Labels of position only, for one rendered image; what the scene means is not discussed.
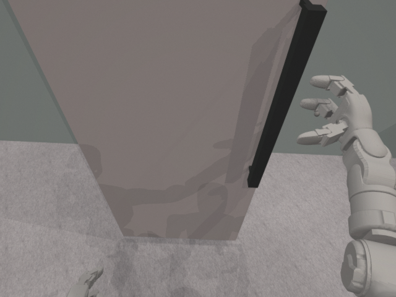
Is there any right robot forearm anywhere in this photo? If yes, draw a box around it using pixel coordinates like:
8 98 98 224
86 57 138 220
340 129 396 246

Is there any robot right hand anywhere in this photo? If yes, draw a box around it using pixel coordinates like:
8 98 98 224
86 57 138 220
296 75 372 147

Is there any handle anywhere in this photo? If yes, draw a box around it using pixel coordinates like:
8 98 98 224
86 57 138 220
247 0 327 188

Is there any fridge door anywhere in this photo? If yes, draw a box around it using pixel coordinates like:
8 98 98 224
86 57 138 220
8 0 327 241

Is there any robot left hand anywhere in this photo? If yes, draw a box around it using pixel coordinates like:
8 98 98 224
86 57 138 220
66 266 104 297

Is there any robot right upper arm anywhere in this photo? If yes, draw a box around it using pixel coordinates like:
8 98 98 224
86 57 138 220
340 239 396 297

